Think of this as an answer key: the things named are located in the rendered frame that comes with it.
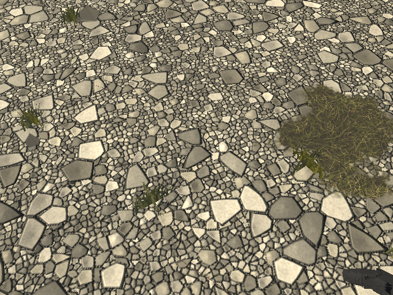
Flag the robot right hand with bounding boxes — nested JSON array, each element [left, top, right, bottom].
[[342, 268, 393, 295]]

